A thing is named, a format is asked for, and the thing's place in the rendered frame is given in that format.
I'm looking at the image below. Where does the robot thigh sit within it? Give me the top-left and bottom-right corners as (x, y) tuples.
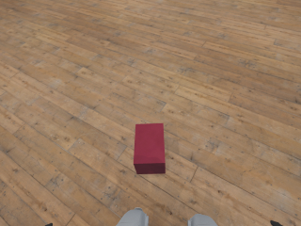
(187, 214), (218, 226)
(116, 209), (149, 226)

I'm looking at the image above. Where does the carton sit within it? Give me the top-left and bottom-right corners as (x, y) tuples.
(134, 123), (166, 174)

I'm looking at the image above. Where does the left robot thigh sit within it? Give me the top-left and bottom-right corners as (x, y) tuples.
(116, 209), (149, 226)

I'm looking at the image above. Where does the right robot thigh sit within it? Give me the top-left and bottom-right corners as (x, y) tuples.
(187, 214), (218, 226)

